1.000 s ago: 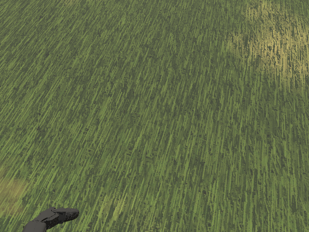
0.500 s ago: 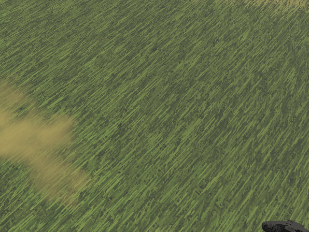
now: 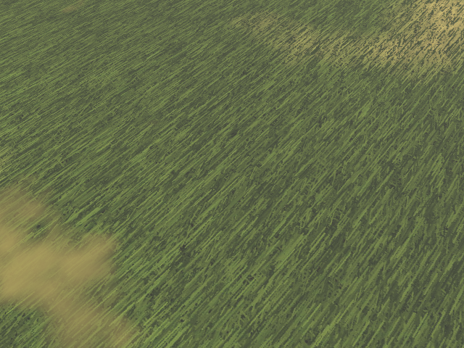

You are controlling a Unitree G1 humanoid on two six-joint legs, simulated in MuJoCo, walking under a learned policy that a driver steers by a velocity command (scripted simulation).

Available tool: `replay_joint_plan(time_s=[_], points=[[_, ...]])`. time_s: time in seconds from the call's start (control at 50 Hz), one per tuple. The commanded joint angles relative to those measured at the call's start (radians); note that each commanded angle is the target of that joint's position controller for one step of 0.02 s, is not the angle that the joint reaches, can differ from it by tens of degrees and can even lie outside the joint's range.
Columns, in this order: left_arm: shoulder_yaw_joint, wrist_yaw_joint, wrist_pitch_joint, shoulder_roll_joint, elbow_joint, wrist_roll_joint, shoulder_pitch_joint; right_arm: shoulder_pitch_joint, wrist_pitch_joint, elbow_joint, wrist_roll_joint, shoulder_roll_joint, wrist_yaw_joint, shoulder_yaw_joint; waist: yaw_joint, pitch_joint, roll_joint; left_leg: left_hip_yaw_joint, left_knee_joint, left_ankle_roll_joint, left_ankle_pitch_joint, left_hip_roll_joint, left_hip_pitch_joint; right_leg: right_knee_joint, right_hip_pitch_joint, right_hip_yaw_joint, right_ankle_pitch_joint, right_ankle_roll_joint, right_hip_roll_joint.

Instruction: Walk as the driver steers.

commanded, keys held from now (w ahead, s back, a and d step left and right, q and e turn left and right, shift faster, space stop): w+q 0.06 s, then q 0.72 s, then w+q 0.22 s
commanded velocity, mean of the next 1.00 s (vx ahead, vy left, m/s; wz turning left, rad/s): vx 0.09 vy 0.00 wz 0.52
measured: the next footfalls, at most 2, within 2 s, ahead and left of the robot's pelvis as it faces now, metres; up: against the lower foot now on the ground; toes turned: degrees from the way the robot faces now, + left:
left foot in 0.28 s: +0.10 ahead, +0.12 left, +0.00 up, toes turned +10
right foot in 0.84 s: +0.18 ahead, -0.04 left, +0.00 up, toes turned +32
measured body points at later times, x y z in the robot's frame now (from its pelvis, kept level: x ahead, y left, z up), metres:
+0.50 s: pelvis +0.05 +0.05 +0.00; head +0.08 +0.08 +0.45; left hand +0.09 +0.34 -0.13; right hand +0.21 -0.20 -0.11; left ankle +0.06 +0.12 -0.74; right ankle +0.08 -0.10 -0.67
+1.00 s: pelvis +0.11 +0.02 +0.01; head +0.13 +0.01 +0.46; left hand +0.04 +0.32 -0.09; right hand +0.34 -0.17 -0.12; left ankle +0.04 +0.13 -0.66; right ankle +0.14 -0.06 -0.74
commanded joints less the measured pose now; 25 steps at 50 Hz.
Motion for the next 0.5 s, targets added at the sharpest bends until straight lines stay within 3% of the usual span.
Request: replay_joint_plan(time_s=[0.02, 0.04, 0.06, 0.1, 0.14, 0.18, 0.24, 0.26, 0.28, 0.3, 0.32, 0.34, 0.36, 0.38, 0.4, 0.44, 0.5], points=[[0.055, 0.011, -0.026, 0.194, -0.049, 0.001, -0.005, -0.066, -0.011, -0.074, -0.012, -0.127, 0.016, -0.042, 0.027, 0.091, -0.223, -0.002, 0.259, -0.003, -0.168, 0.022, -0.137, -0.351, -0.051, 0.329, -0.371, -0.166, -0.312], [0.057, 0.015, -0.029, 0.191, -0.044, 0.001, 0.011, -0.079, -0.009, -0.083, -0.022, -0.144, 0.025, -0.052, 0.028, 0.111, -0.191, -0.011, 0.354, -0.004, -0.185, 0.051, -0.211, -0.372, -0.017, 0.342, -0.376, -0.188, -0.335], [0.057, 0.017, -0.034, 0.180, -0.041, 0.002, 0.016, -0.067, -0.011, -0.080, -0.024, -0.129, 0.031, -0.053, 0.023, 0.119, -0.148, -0.024, 0.406, -0.009, -0.179, 0.069, -0.270, -0.371, 0.036, 0.321, -0.329, -0.197, -0.332], [0.055, 0.019, -0.045, 0.155, -0.040, 0.001, 0.005, -0.054, -0.015, -0.064, -0.019, -0.082, 0.031, -0.045, 0.024, 0.122, -0.085, -0.012, 0.385, -0.036, -0.161, 0.083, -0.302, -0.311, 0.123, 0.198, -0.039, -0.182, -0.290], [0.057, 0.014, -0.054, 0.154, -0.031, 0.001, 0.007, -0.067, -0.017, -0.068, -0.015, -0.056, 0.029, -0.037, 0.038, 0.081, -0.110, 0.035, 0.300, -0.059, -0.164, 0.085, -0.225, -0.223, 0.151, 0.080, 0.280, -0.165, -0.259], [0.068, 0.005, -0.049, 0.181, -0.018, 0.002, 0.027, -0.102, -0.012, -0.095, -0.006, -0.060, 0.033, -0.036, 0.061, 0.038, -0.166, 0.079, 0.221, -0.057, -0.170, 0.075, -0.137, -0.146, 0.151, 0.019, 0.494, -0.154, -0.261], [0.080, -0.005, -0.029, 0.215, -0.017, -0.005, 0.013, -0.079, -0.003, -0.110, -0.001, -0.086, 0.040, -0.043, 0.047, 0.003, -0.183, 0.118, 0.094, -0.029, -0.091, 0.049, -0.017, -0.028, 0.123, -0.019, 0.533, -0.113, -0.267], [0.081, -0.007, -0.027, 0.217, -0.018, -0.008, 0.003, -0.035, -0.007, -0.100, -0.009, -0.096, 0.035, -0.049, 0.016, -0.014, -0.143, 0.109, 0.011, -0.013, -0.012, 0.035, 0.079, 0.064, 0.066, -0.051, 0.479, -0.081, -0.253], [0.079, -0.012, -0.029, 0.204, -0.018, -0.003, 0.021, 0.029, -0.016, -0.087, -0.020, -0.144, 0.026, -0.065, -0.019, -0.055, -0.034, 0.008, -0.078, 0.013, 0.083, 0.074, 0.212, 0.230, -0.027, -0.101, 0.354, -0.028, -0.216], [0.054, -0.021, -0.028, 0.117, -0.091, -0.005, 0.013, 0.103, -0.022, -0.100, -0.022, -0.310, 0.017, -0.104, -0.031, -0.117, 0.265, -0.426, -0.140, 0.143, 0.365, 0.383, 0.389, 0.542, -0.298, -0.181, -0.111, 0.056, -0.071], [0.051, -0.011, -0.010, 0.131, -0.117, 0.004, -0.078, 0.181, -0.018, -0.073, 0.012, -0.309, 0.020, -0.108, -0.084, -0.155, 0.196, -0.545, -0.152, 0.269, 0.520, 0.473, 0.362, 0.671, -0.369, -0.023, -0.419, 0.046, -0.003], [0.052, -0.009, 0.000, 0.136, -0.115, -0.003, -0.093, 0.153, -0.016, -0.074, 0.014, -0.276, 0.017, -0.100, -0.062, -0.085, 0.095, -0.460, -0.143, 0.278, 0.490, 0.437, 0.327, 0.730, -0.403, 0.032, -0.373, 0.036, -0.036], [0.049, -0.011, -0.002, 0.131, -0.109, -0.014, -0.105, 0.085, -0.013, -0.084, 0.007, -0.229, 0.008, -0.087, -0.037, -0.022, 0.056, -0.389, -0.154, 0.245, 0.448, 0.382, 0.259, 0.712, -0.408, 0.049, -0.280, 0.030, -0.054], [0.051, -0.010, -0.007, 0.138, -0.106, -0.013, -0.107, 0.026, -0.008, -0.096, 0.005, -0.199, -0.001, -0.076, -0.009, 0.010, 0.049, -0.333, -0.166, 0.198, 0.422, 0.321, 0.220, 0.656, -0.397, 0.059, -0.204, 0.028, -0.070], [0.054, -0.011, -0.007, 0.154, -0.101, -0.001, -0.087, -0.007, -0.007, -0.105, 0.009, -0.176, -0.007, -0.069, 0.010, 0.009, 0.071, -0.298, -0.169, 0.175, 0.450, 0.283, 0.204, 0.619, -0.370, 0.059, -0.155, 0.032, -0.073], [0.054, -0.016, 0.000, 0.153, -0.088, 0.005, -0.048, -0.006, -0.010, -0.110, 0.007, -0.181, -0.002, -0.069, 0.020, -0.039, 0.061, -0.277, -0.154, 0.173, 0.542, 0.262, 0.212, 0.605, -0.330, 0.049, -0.120, 0.042, -0.048], [0.050, -0.013, 0.013, 0.141, -0.108, -0.003, -0.080, 0.016, -0.012, -0.106, 0.005, -0.209, 0.000, -0.077, 0.011, -0.047, 0.048, -0.305, -0.161, 0.179, 0.471, 0.259, 0.214, 0.530, -0.339, 0.056, -0.110, 0.057, -0.035]])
